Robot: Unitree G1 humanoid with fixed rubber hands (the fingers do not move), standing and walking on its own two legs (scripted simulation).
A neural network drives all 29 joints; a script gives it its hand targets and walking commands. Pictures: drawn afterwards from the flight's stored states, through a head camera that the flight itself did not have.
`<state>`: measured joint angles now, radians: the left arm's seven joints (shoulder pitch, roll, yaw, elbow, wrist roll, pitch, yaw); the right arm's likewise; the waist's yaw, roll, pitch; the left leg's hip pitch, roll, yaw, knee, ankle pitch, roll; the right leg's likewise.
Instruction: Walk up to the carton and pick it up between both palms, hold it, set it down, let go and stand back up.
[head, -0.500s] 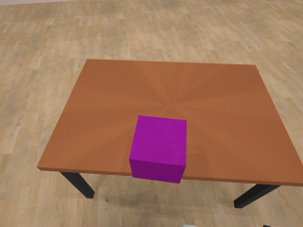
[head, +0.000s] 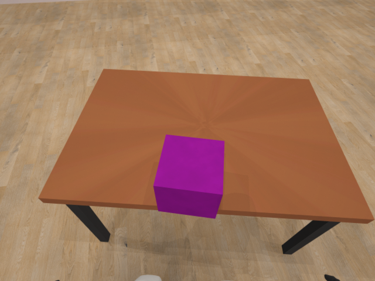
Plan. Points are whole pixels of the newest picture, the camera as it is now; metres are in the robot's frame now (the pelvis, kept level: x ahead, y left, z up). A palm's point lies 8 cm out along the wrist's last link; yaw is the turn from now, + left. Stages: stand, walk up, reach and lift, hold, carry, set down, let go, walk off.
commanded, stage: walk up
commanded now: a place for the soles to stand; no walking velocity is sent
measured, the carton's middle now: (190, 176) +0.40 +0.01 -0.11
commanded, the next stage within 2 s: reach and lift in 0.96 s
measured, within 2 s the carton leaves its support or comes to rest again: neither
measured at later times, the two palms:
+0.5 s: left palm out of the picture +0.08 +0.32 -0.09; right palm out of the picture +0.10 -0.31 -0.09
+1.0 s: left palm out of the picture +0.09 +0.32 -0.09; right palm out of the picture +0.10 -0.31 -0.09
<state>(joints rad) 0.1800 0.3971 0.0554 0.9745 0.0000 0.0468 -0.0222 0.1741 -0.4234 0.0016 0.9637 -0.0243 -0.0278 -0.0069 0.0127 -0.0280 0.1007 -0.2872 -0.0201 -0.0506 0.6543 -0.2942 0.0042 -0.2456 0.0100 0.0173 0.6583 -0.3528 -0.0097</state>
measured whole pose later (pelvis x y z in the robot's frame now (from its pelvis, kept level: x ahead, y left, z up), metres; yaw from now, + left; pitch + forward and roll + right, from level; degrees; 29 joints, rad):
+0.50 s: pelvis +0.02 +0.00 +0.01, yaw +0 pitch -1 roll +0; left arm 0.18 0.39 0.06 0.96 0.00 0.01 -0.02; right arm 0.17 -0.42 0.00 0.97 -0.02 -0.05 -0.01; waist 0.01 0.01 0.10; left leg -0.27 -0.01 -0.06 0.52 -0.23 0.00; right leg -0.23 0.02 0.01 0.52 -0.28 -0.03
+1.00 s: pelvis +0.02 +0.00 +0.01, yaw +0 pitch -1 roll +0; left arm 0.18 0.39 0.06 0.90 0.00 0.11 0.00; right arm 0.15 -0.42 -0.01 1.00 -0.05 -0.09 0.01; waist 0.01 0.01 0.10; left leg -0.27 -0.01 -0.06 0.53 -0.24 0.00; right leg -0.23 0.02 0.01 0.54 -0.29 -0.02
